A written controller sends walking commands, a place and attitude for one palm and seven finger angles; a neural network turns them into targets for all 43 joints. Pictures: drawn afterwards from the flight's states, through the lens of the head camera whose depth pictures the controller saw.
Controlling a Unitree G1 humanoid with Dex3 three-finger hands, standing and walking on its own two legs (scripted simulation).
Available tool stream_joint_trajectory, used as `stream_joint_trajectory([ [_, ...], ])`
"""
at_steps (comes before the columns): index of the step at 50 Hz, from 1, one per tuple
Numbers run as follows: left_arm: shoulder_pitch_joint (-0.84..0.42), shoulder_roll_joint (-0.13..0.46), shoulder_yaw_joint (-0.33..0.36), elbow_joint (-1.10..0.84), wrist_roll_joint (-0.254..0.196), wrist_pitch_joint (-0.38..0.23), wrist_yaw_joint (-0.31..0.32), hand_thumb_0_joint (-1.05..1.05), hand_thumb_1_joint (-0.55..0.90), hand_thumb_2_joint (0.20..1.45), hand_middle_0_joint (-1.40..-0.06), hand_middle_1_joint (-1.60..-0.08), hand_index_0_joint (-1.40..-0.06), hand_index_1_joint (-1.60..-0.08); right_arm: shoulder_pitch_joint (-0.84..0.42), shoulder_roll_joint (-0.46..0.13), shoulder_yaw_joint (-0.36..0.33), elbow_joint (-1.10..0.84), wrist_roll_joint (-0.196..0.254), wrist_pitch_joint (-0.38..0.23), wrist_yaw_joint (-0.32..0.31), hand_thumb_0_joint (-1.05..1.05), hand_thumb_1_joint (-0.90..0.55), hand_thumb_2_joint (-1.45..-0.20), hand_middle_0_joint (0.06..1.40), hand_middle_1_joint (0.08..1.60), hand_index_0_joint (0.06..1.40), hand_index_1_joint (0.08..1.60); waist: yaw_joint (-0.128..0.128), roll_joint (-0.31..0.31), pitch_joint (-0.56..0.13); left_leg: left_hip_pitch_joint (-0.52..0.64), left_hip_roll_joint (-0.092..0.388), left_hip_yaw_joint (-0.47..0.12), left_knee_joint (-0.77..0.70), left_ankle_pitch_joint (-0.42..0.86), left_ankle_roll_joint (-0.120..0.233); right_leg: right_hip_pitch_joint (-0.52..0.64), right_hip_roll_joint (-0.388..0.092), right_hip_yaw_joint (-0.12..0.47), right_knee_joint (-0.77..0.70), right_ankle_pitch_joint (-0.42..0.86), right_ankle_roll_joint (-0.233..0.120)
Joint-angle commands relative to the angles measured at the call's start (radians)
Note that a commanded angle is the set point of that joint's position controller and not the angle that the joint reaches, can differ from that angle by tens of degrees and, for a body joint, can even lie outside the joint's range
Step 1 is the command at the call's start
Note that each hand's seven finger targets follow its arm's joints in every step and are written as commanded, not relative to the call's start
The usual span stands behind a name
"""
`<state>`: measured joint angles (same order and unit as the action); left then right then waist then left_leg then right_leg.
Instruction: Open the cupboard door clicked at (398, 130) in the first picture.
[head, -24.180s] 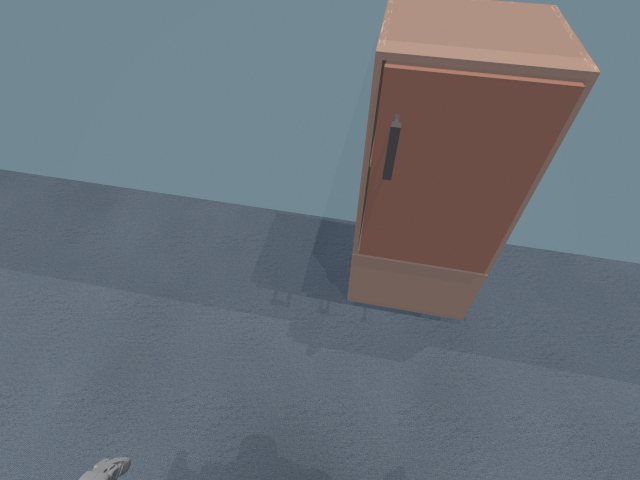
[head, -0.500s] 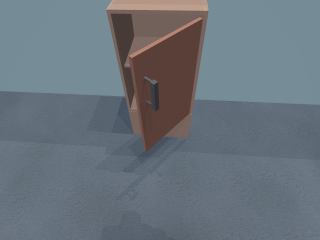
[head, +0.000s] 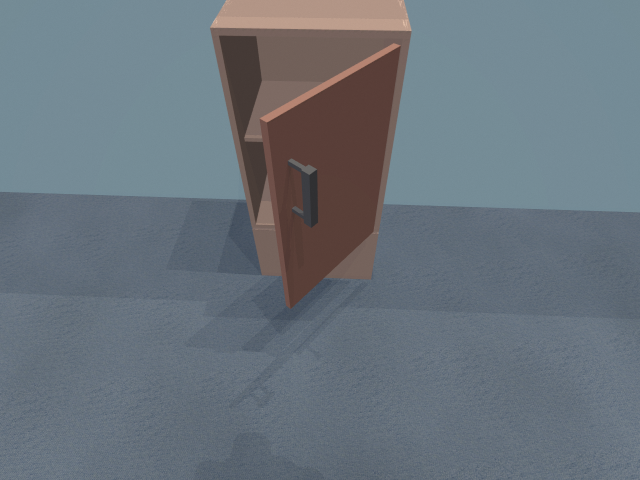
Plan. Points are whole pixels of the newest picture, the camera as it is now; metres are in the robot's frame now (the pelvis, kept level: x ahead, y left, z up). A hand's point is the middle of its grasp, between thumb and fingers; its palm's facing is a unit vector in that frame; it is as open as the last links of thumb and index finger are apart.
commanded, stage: look to check the result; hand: left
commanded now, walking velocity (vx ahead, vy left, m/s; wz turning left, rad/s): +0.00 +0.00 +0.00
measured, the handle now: (302, 193) +0.63 +0.07 -0.05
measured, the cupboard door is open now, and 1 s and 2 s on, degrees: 51 51 51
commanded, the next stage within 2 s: walk to a spot facing it in 0.54 s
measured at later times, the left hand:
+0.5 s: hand out of the picture +0.01 +0.18 -0.18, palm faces +0.04 -0.98 -0.20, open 7.3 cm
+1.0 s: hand out of the picture +0.07 +0.19 -0.18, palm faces -0.07 -0.97 -0.24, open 7.4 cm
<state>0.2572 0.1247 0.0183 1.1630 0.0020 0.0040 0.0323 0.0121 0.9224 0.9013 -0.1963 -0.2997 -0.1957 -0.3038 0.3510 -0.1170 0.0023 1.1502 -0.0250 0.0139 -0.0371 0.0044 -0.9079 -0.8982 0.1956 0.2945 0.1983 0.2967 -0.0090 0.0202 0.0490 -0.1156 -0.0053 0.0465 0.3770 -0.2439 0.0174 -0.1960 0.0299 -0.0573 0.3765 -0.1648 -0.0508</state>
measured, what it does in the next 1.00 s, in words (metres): stands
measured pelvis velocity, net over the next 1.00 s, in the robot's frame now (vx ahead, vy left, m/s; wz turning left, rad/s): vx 0.01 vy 0.00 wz -0.15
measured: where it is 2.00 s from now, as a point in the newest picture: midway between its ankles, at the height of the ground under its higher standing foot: outside the picture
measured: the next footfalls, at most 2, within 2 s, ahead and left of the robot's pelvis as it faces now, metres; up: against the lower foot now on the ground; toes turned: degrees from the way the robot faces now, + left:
left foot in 1.52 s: +0.13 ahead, +0.10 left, +0.00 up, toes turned -29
right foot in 1.84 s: +0.01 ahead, -0.15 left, +0.00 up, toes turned -42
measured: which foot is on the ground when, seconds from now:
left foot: down 0.00-1.00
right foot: down 0.00-1.00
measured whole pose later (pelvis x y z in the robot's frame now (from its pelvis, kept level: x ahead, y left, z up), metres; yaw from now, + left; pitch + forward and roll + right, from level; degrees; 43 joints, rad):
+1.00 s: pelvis +0.01 +0.00 -0.01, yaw -9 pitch -1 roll +2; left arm 0.20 0.16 0.08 1.05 0.02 0.07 0.00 0.01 0.91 0.90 -0.20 -0.30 -0.19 -0.30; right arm 0.24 -0.18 -0.05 1.04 -0.04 0.03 -0.05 0.00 -0.91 -0.90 0.20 0.29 0.20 0.30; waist 0.00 0.02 0.12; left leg -0.14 0.02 0.19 0.52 -0.36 0.02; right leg -0.37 0.01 0.00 0.81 -0.44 -0.03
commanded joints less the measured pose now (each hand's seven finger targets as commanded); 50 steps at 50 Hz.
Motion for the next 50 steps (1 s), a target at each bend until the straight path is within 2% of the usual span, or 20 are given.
stream_joint_trajectory([
  [1, 0.052, 0.096, 0.014, -0.027, 0.002, -0.021, 0.009, 0.000, 0.900, 0.900, -0.200, -0.300, -0.200, -0.300, 0.073, -0.076, -0.007, -0.022, 0.005, -0.020, -0.011, 0.000, -0.900, -0.900, 0.200, 0.300, 0.200, 0.300, 0.005, -0.015, 0.028, -0.095, 0.103, -0.085, -0.084, 0.070, 0.023, 0.043, -0.117, 0.118, -0.056, 0.036, -0.004],
  [10, 0.056, 0.087, 0.007, -0.019, 0.003, -0.020, 0.008, 0.000, 0.900, 0.900, -0.200, -0.300, -0.200, -0.300, 0.063, -0.075, -0.006, -0.017, 0.004, -0.022, -0.012, 0.000, -0.900, -0.900, 0.200, 0.300, 0.200, 0.300, 0.000, 0.006, 0.041, -0.079, 0.105, -0.090, -0.087, 0.085, 0.024, 0.021, -0.120, 0.119, -0.045, 0.051, -0.002],
  [20, 0.053, 0.091, 0.008, -0.021, 0.005, -0.023, 0.008, 0.000, 0.900, 0.900, -0.200, -0.300, -0.200, -0.300, 0.042, -0.084, -0.007, -0.021, 0.006, -0.028, -0.013, 0.000, -0.900, -0.900, 0.200, 0.300, 0.200, 0.300, -0.003, -0.020, 0.009, -0.035, 0.110, -0.086, -0.077, 0.174, 0.026, 0.031, -0.123, 0.114, -0.021, 0.129, 0.002],
  [26, 0.050, 0.091, 0.007, -0.023, 0.006, -0.022, 0.009, 0.000, 0.900, 0.900, -0.200, -0.300, -0.200, -0.300, 0.030, -0.089, -0.006, -0.021, 0.006, -0.025, -0.011, 0.000, -0.900, -0.900, 0.200, 0.300, 0.200, 0.300, -0.002, -0.026, 0.033, -0.039, 0.110, -0.084, -0.078, 0.159, 0.025, 0.015, -0.121, 0.115, -0.027, 0.109, 0.004],
  [30, 0.046, 0.098, 0.009, -0.025, 0.005, -0.023, 0.008, 0.000, 0.900, 0.900, -0.200, -0.300, -0.200, -0.300, 0.026, -0.094, -0.004, -0.018, 0.005, -0.028, -0.012, 0.000, -0.900, -0.900, 0.200, 0.300, 0.200, 0.300, -0.002, -0.006, 0.007, -0.021, 0.109, -0.081, -0.075, 0.203, 0.023, 0.036, -0.124, 0.119, -0.016, 0.151, 0.002],
  [33, 0.042, 0.101, 0.008, -0.026, 0.005, -0.023, 0.008, 0.000, 0.900, 0.900, -0.200, -0.300, -0.200, -0.300, 0.026, -0.095, -0.004, -0.017, 0.005, -0.028, -0.012, 0.000, -0.900, -0.900, 0.200, 0.300, 0.200, 0.300, -0.002, -0.020, 0.007, -0.024, 0.108, -0.081, -0.075, 0.191, 0.023, 0.042, -0.125, 0.118, -0.019, 0.150, 0.002],
  [35, 0.036, 0.113, 0.019, -0.036, 0.005, -0.014, 0.006, 0.000, 0.900, 0.900, -0.200, -0.300, -0.200, -0.300, 0.021, -0.103, -0.012, -0.020, 0.005, -0.020, -0.017, 0.000, -0.900, -0.900, 0.200, 0.300, 0.200, 0.300, -0.002, -0.016, 0.018, -0.011, 0.115, -0.062, -0.049, 0.182, 0.021, 0.005, -0.124, 0.132, 0.001, 0.176, -0.002],
  [38, 0.005, 0.134, 0.042, -0.063, 0.009, 0.002, 0.000, 0.000, 0.900, 0.900, -0.200, -0.300, -0.200, -0.300, 0.010, -0.124, -0.031, -0.039, 0.005, -0.003, -0.022, 0.000, -0.900, -0.900, 0.200, 0.300, 0.200, 0.300, -0.009, -0.016, 0.023, -0.004, 0.138, -0.041, -0.013, 0.140, 0.024, -0.053, -0.116, 0.151, 0.046, 0.194, -0.009],
  [41, -0.022, 0.142, 0.060, -0.108, 0.013, 0.019, -0.011, 0.000, 0.900, 0.900, -0.200, -0.300, -0.200, -0.300, -0.014, -0.162, -0.052, -0.082, 0.002, 0.010, -0.026, 0.000, -0.900, -0.900, 0.200, 0.300, 0.200, 0.300, -0.009, 0.020, 0.035, -0.012, 0.192, -0.071, -0.024, 0.068, 0.047, -0.135, -0.076, 0.147, 0.122, 0.109, -0.005],
  [43, -0.039, 0.140, 0.071, -0.142, 0.017, 0.028, -0.020, 0.000, 0.900, 0.900, -0.200, -0.300, -0.200, -0.300, -0.024, -0.192, -0.067, -0.106, -0.003, 0.010, -0.028, 0.000, -0.900, -0.900, 0.200, 0.300, 0.200, 0.300, -0.008, 0.079, 0.032, -0.006, 0.266, -0.123, -0.055, 0.085, 0.089, -0.194, -0.038, 0.122, 0.249, 0.021, 0.004],
  [45, -0.059, 0.129, 0.079, -0.171, 0.018, 0.036, -0.026, 0.000, 0.900, 0.900, -0.200, -0.300, -0.200, -0.300, -0.039, -0.210, -0.075, -0.129, -0.010, 0.006, -0.029, 0.000, -0.900, -0.900, 0.200, 0.300, 0.200, 0.300, -0.008, 0.140, 0.033, 0.013, 0.365, -0.162, -0.080, 0.213, 0.161, -0.270, -0.022, 0.083, 0.457, -0.252, 0.021],
  [46, -0.069, 0.128, 0.084, -0.184, 0.019, 0.037, -0.026, 0.000, 0.900, 0.900, -0.200, -0.300, -0.200, -0.300, -0.035, -0.207, -0.075, -0.139, -0.013, 0.003, -0.028, 0.000, -0.900, -0.900, 0.200, 0.300, 0.200, 0.300, -0.010, 0.132, 0.018, 0.038, 0.398, -0.174, -0.070, 0.285, 0.190, -0.300, -0.035, 0.086, 0.522, -0.315, 0.025],
  [47, -0.082, 0.129, 0.087, -0.198, 0.019, 0.038, -0.030, 0.000, 0.900, 0.900, -0.200, -0.300, -0.200, -0.300, -0.043, -0.214, -0.077, -0.149, -0.016, 0.001, -0.029, 0.000, -0.900, -0.900, 0.200, 0.300, 0.200, 0.300, -0.011, 0.107, 0.019, 0.035, 0.412, -0.161, -0.053, 0.341, 0.198, -0.305, -0.050, 0.092, 0.537, -0.340, 0.027],
  [48, -0.085, 0.121, 0.086, -0.207, 0.018, 0.036, -0.034, 0.000, 0.900, 0.900, -0.200, -0.300, -0.200, -0.300, -0.067, -0.222, -0.080, -0.163, -0.019, -0.001, -0.027, 0.000, -0.900, -0.900, 0.200, 0.300, 0.200, 0.300, 0.000, 0.099, 0.027, 0.027, 0.403, -0.119, -0.021, 0.410, 0.185, -0.280, -0.063, 0.088, 0.507, -0.337, 0.027],
  [49, -0.067, 0.117, 0.086, -0.208, 0.017, 0.033, -0.039, 0.000, 0.900, 0.900, -0.200, -0.300, -0.200, -0.300, -0.090, -0.230, -0.081, -0.176, -0.020, -0.001, -0.025, 0.000, -0.900, -0.900, 0.200, 0.300, 0.200, 0.300, 0.014, 0.081, 0.018, 0.008, 0.382, -0.071, 0.019, 0.457, 0.158, -0.220, -0.064, 0.070, 0.441, -0.306, 0.026],
  [50, -0.022, 0.118, 0.088, -0.202, 0.016, 0.029, -0.042, 0.000, 0.900, 0.900, -0.200, -0.300, -0.200, -0.300, -0.120, -0.241, -0.082, -0.187, -0.018, 0.000, -0.023, 0.000, -0.900, -0.900, 0.200, 0.300, 0.200, 0.300, 0.040, 0.081, -0.003, -0.004, 0.350, -0.018, 0.086, 0.464, 0.118, -0.141, -0.059, 0.051, 0.338, -0.222, 0.025],
])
